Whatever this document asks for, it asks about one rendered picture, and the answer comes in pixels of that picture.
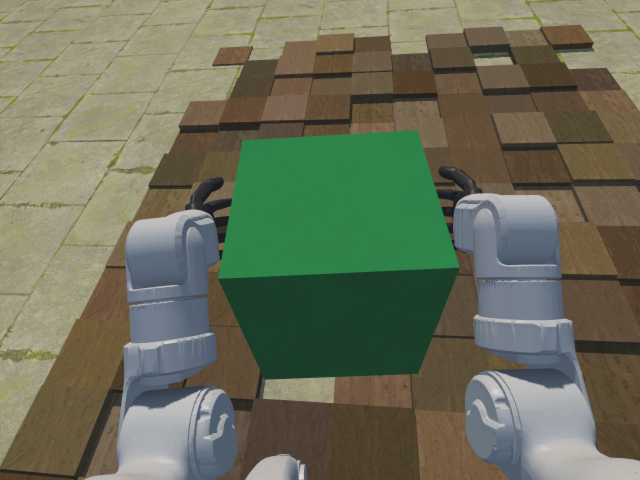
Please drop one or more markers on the carton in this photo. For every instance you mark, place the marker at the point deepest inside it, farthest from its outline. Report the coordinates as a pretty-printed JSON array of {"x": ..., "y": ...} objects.
[{"x": 337, "y": 259}]

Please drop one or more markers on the left robot upper arm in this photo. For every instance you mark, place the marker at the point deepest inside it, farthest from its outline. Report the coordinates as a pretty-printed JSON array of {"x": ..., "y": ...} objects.
[{"x": 185, "y": 433}]

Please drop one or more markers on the left robot hand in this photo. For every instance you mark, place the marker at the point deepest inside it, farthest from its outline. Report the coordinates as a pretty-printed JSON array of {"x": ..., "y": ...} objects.
[{"x": 201, "y": 194}]

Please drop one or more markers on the robot left forearm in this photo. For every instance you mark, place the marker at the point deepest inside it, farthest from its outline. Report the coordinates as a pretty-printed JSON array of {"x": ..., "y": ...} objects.
[{"x": 166, "y": 268}]

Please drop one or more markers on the right robot hand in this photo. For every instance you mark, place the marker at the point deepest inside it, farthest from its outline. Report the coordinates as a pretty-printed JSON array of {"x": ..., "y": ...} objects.
[{"x": 464, "y": 182}]

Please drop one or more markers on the robot right forearm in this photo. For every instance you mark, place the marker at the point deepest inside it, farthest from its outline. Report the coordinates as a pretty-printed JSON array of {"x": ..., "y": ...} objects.
[{"x": 514, "y": 240}]

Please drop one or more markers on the robot left thigh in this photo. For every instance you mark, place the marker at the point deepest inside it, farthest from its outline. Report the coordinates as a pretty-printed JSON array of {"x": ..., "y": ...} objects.
[{"x": 278, "y": 468}]

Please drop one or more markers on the right robot upper arm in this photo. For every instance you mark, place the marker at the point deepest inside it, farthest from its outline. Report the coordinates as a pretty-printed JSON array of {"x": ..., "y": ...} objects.
[{"x": 535, "y": 424}]

